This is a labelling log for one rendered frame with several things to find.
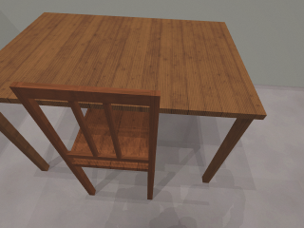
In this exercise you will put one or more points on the chair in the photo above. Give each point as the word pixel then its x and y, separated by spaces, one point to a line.
pixel 107 139

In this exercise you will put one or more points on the table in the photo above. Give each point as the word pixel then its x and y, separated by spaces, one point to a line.
pixel 194 64

